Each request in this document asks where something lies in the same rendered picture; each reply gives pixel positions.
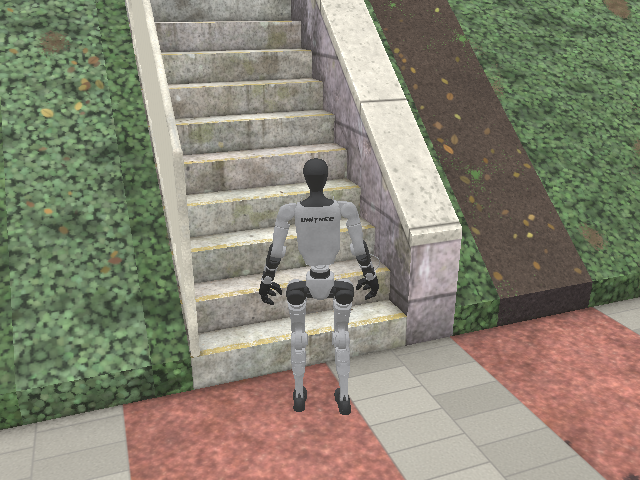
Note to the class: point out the stairs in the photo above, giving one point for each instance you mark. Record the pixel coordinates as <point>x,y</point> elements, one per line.
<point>249,116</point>

